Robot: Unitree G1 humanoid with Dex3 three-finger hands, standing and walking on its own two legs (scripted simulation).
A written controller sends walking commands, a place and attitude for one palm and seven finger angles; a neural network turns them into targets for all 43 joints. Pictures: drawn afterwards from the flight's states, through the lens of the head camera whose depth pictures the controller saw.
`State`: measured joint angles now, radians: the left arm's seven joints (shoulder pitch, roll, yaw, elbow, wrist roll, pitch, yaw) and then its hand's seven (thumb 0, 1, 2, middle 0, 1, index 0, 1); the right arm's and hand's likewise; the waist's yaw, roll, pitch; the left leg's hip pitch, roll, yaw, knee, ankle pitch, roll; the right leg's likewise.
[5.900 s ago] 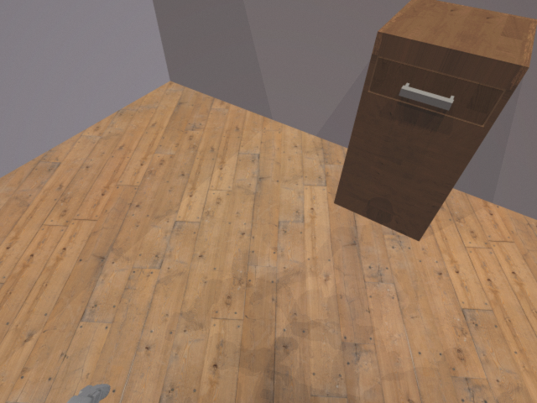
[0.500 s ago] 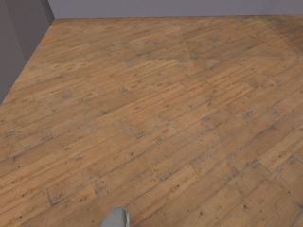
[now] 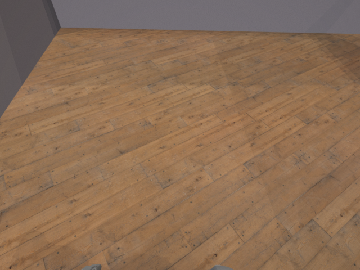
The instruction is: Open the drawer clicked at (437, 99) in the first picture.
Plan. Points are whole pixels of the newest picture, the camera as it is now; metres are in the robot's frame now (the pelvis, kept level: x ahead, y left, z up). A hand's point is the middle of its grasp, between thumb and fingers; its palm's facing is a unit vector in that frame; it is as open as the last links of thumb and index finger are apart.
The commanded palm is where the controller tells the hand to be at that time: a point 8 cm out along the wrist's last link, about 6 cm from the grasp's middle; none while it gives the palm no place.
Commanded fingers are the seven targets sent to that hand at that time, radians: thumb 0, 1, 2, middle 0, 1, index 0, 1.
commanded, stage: turn to face it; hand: left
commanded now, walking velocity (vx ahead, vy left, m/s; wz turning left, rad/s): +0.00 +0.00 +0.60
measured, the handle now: out of the picture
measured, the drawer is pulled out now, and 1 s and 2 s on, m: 0.00 0.00 0.00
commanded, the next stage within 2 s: none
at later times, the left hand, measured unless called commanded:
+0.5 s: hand out of the picture +0.01 +0.17 -0.15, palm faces +0.35 -0.89 -0.29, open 7.3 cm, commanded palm none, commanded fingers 0.00 0.90 0.90 -0.20 -0.30 -0.20 -0.30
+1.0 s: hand out of the picture -0.04 +0.21 -0.16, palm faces +0.58 -0.77 -0.26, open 7.4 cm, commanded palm none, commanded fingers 0.00 0.90 0.90 -0.20 -0.30 -0.20 -0.30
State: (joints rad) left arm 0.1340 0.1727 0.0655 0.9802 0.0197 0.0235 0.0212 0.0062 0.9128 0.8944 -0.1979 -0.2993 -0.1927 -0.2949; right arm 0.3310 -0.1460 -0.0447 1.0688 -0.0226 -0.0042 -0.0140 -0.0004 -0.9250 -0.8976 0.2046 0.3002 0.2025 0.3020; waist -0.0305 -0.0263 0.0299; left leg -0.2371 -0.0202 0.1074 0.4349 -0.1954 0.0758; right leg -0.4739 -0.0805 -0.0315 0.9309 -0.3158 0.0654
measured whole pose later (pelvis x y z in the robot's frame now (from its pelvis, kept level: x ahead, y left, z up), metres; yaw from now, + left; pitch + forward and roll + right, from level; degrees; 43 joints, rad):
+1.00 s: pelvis -0.01 -0.03 +0.00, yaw +35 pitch +0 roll +0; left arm 0.15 0.23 0.07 0.89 0.01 0.06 0.01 0.01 0.91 0.89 -0.20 -0.30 -0.20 -0.30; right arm 0.18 -0.21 -0.06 0.90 -0.03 0.04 0.01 0.01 -0.90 -0.90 0.21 0.30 0.21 0.30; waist -0.02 0.01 0.07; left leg -0.32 -0.03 -0.05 0.50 -0.19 0.02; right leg -0.41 -0.07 -0.01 0.87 -0.43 0.09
